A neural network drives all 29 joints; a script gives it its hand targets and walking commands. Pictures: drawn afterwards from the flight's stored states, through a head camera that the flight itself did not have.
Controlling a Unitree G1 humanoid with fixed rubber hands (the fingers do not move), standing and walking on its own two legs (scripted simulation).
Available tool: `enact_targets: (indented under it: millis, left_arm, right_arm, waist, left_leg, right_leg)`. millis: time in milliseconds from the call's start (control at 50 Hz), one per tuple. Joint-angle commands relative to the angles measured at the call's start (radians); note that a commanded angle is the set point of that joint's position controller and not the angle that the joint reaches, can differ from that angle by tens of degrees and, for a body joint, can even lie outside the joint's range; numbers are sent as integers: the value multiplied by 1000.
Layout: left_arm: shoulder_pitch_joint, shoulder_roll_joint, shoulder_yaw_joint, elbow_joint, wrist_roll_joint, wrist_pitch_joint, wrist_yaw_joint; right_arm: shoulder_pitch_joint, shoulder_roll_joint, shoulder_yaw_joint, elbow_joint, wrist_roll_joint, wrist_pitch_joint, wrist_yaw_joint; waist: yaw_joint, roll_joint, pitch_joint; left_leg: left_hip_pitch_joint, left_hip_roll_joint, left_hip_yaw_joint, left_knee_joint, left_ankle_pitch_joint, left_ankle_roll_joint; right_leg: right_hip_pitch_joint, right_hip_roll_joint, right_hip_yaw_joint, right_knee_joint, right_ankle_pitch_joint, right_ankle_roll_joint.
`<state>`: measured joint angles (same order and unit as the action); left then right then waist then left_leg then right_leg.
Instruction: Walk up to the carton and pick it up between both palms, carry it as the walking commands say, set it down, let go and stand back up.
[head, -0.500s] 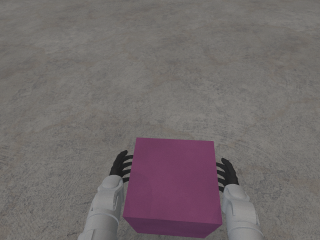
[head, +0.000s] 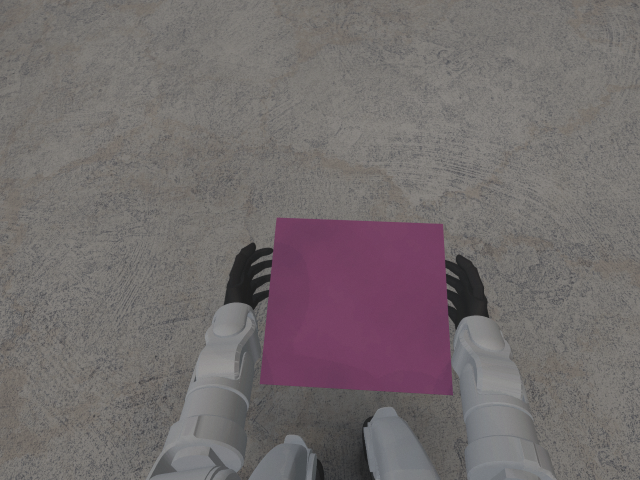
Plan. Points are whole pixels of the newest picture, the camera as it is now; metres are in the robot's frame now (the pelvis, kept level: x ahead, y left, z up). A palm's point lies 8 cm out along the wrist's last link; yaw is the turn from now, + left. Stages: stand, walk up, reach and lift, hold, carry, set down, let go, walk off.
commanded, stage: set down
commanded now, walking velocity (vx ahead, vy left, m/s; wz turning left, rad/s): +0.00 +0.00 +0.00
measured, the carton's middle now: (352, 315) +0.35 -0.05 -0.12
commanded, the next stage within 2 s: none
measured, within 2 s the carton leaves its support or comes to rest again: neither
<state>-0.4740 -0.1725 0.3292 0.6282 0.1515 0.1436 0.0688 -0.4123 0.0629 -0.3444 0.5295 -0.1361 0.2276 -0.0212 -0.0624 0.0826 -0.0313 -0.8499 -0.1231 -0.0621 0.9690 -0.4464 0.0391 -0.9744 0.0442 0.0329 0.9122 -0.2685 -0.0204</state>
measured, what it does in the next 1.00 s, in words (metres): lowers itself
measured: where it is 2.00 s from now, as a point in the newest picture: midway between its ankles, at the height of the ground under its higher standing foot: outside the picture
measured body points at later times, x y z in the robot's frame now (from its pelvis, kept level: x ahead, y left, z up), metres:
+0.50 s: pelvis -0.02 -0.01 -0.07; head +0.17 -0.05 +0.33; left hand +0.40 +0.10 -0.14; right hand +0.36 -0.21 -0.16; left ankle +0.00 +0.10 -0.67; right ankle +0.09 -0.10 -0.67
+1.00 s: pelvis -0.04 +0.00 -0.15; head +0.20 -0.04 +0.23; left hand +0.42 +0.09 -0.24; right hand +0.39 -0.21 -0.25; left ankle +0.00 +0.10 -0.67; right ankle +0.09 -0.10 -0.67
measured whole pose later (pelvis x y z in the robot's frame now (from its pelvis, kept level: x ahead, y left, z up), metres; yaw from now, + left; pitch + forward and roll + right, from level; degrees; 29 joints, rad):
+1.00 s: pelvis -0.04 +0.00 -0.15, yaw +2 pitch +37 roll +1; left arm -0.80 -0.07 0.33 0.71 0.06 0.17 0.13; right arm -0.76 -0.05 -0.34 0.66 -0.05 0.23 -0.07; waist -0.07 0.08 -0.10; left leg -1.63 -0.17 -0.04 1.61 -0.63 0.01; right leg -1.75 0.08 0.03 1.52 -0.41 -0.01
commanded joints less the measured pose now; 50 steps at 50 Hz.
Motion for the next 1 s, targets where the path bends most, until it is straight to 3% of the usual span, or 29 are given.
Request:
enact_targets:
  millis: [0, 40, 80, 100, 120, 140, 160, 180, 200, 220, 240, 340, 400, 420, 440, 460, 500, 520, 540, 560, 600, 700, 740, 760, 800, 820, 900, 940, 980]
  left_arm:
    - [-557, -808, -561, 17, -66, -15, -191]
    - [-512, -822, -549, 25, -46, -14, -196]
    - [-559, -805, -552, 25, -58, -25, -195]
    - [-573, -775, -527, 30, -54, -23, -191]
    - [-589, -802, -558, 27, -60, -19, -196]
    - [-612, -789, -551, 15, -69, -26, -194]
    - [-558, -824, -511, 83, -54, -8, -193]
    - [-619, -807, -528, 53, -66, -22, -197]
    - [-652, -801, -517, 62, -62, -20, -200]
    - [-695, -820, -541, 45, -81, -18, -200]
    - [-676, -803, -549, 35, -94, -29, -191]
    - [-701, -831, -527, 55, -88, -29, -181]
    - [-756, -772, -520, 7, -81, -33, -175]
    - [-741, -753, -509, 11, -78, -34, -167]
    - [-761, -785, -534, 14, -99, -31, -168]
    - [-720, -770, -517, 44, -84, -27, -162]
    - [-777, -786, -513, 56, -102, -25, -169]
    - [-750, -770, -503, 74, -96, -20, -174]
    - [-751, -786, -534, 48, -118, -22, -164]
    - [-771, -784, -536, 58, -123, -24, -159]
    - [-791, -777, -545, 34, -119, -27, -152]
    - [-868, -737, -519, 30, -118, -19, -124]
    - [-865, -757, -542, 35, -121, -12, -121]
    - [-914, -774, -573, -4, -151, -20, -124]
    - [-879, -762, -524, 53, -132, 0, -110]
    - [-875, -788, -541, 46, -127, -3, -106]
    - [-961, -770, -552, -21, -149, -4, -96]
    - [-979, -776, -581, -38, -166, -7, -87]
    - [-954, -784, -545, 16, -134, 16, -83]
  right_arm:
    - [-640, 825, 593, -87, 81, -55, 177]
    - [-662, 844, 637, -116, 109, -59, 175]
    - [-636, 864, 618, -100, 92, -61, 163]
    - [-653, 847, 620, -59, 106, -57, 172]
    - [-660, 827, 606, -67, 99, -60, 165]
    - [-657, 838, 576, -34, 88, -60, 161]
    - [-742, 829, 629, -100, 113, -61, 167]
    - [-687, 853, 594, -40, 84, -57, 158]
    - [-743, 834, 582, -59, 90, -65, 157]
    - [-750, 807, 591, -69, 98, -67, 150]
    - [-737, 823, 601, -52, 108, -70, 151]
    - [-782, 827, 618, -62, 109, -70, 142]
    - [-826, 810, 600, -48, 116, -66, 141]
    - [-860, 827, 632, -91, 139, -69, 140]
    - [-828, 811, 611, -57, 130, -68, 135]
    - [-840, 820, 613, -41, 141, -59, 135]
    - [-814, 803, 571, 9, 95, -56, 130]
    - [-834, 802, 584, -8, 123, -52, 131]
    - [-865, 792, 598, -64, 132, -65, 133]
    - [-840, 793, 578, -46, 124, -64, 131]
    - [-897, 788, 618, -78, 154, -69, 134]
    - [-936, 738, 555, 12, 144, -54, 138]
    - [-984, 730, 566, -54, 161, -67, 139]
    - [-983, 701, 561, -52, 158, -68, 136]
    - [-983, 720, 548, -12, 143, -46, 145]
    - [-996, 712, 538, -32, 144, -59, 139]
    - [-1041, 701, 536, -9, 172, -46, 156]
    - [-1043, 699, 519, -35, 170, -54, 154]
    - [-1085, 678, 534, -14, 176, -46, 153]
  waist:
    - [-49, -125, -700]
    - [20, -95, -778]
    - [-39, -153, -815]
    - [18, -119, -794]
    - [-15, -65, -808]
    - [-34, -89, -784]
    - [16, -107, -778]
    - [-25, -114, -781]
    - [-19, -104, -816]
    - [-71, -96, -848]
    - [-36, -88, -840]
    - [-43, -103, -896]
    - [-13, -90, -950]
    - [25, -101, -984]
    - [-36, -108, -978]
    - [3, -92, -939]
    - [-72, -111, -911]
    - [-24, -121, -928]
    - [-20, -109, -1029]
    - [-68, -110, -994]
    - [-25, -98, -1051]
    - [-35, -89, -972]
    - [-39, -75, -1066]
    - [-74, -59, -1108]
    - [-53, -113, -1022]
    - [-78, -69, -1035]
    - [-57, -45, -1122]
    - [-84, -46, -1178]
    - [-60, -28, -1118]
  left_leg:
    - [-164, 5, -87, -128, 142, -6]
    - [-185, -1, -67, -103, 172, -10]
    - [-224, 3, -84, -73, 187, -3]
    - [-242, -6, -63, -58, 125, -12]
    - [-257, -1, -73, -60, 125, -14]
    - [-282, -8, -63, -48, 95, -19]
    - [-279, -13, -65, -34, 70, -10]
    - [-341, -13, -58, -28, 81, -13]
    - [-357, -15, -54, 2, 73, -14]
    - [-358, -13, -67, 34, 77, -15]
    - [-345, -13, -64, 29, 110, -12]
    - [-451, -25, -55, 99, 63, -19]
    - [-467, -28, -44, 135, 89, -22]
    - [-508, -32, -28, 161, 83, -21]
    - [-488, -30, -52, 166, 78, -19]
    - [-505, -31, -32, 164, 76, -23]
    - [-568, -33, -48, 190, 15, -18]
    - [-574, -32, -30, 207, 19, -22]
    - [-540, -37, -28, 213, 90, -29]
    - [-534, -36, -47, 215, 70, -26]
    - [-542, -44, -24, 255, 105, -30]
    - [-574, -43, -27, 300, 19, -37]
    - [-609, -48, -24, 325, 84, -45]
    - [-591, -50, -26, 342, 91, -45]
    - [-614, -50, -36, 336, 61, -42]
    - [-624, -53, -27, 351, 69, -44]
    - [-595, -54, -26, 395, 111, -51]
    - [-542, -58, -35, 423, 165, -62]
    - [-601, -60, -27, 435, 126, -59]
  right_leg:
    - [702, 16, 78, 37, 300, 21]
    - [717, 21, 86, 62, 341, 19]
    - [706, 18, 87, 79, 384, 32]
    - [642, 23, 79, 100, 294, 27]
    - [632, 23, 73, 108, 289, 20]
    - [610, 28, 71, 112, 255, 25]
    - [592, 27, 73, 122, 202, 21]
    - [642, 26, 92, 115, 262, 18]
    - [600, 26, 89, 134, 226, 23]
    - [589, 25, 90, 155, 227, 21]
    - [557, 24, 89, 167, 283, 20]
    - [566, 32, 105, 211, 234, 10]
    - [528, 36, 92, 259, 260, 23]
    - [554, 43, 111, 266, 246, 27]
    - [521, 42, 92, 280, 256, 25]
    - [521, 40, 100, 274, 251, 28]
    - [473, 41, 98, 285, 175, 25]
    - [472, 42, 108, 293, 195, 26]
    - [502, 48, 81, 330, 288, 26]
    - [432, 52, 57, 335, 259, 33]
    - [446, 55, 71, 357, 308, 27]
    - [283, 63, 49, 408, 154, 23]
    - [308, 64, 42, 445, 261, 23]
    - [293, 71, 30, 470, 263, 25]
    - [241, 67, 18, 470, 223, 32]
    - [225, 73, 22, 479, 238, 25]
    - [178, 76, 15, 533, 260, 26]
    - [116, 80, -6, 564, 288, 27]
    - [97, 74, 0, 569, 252, 30]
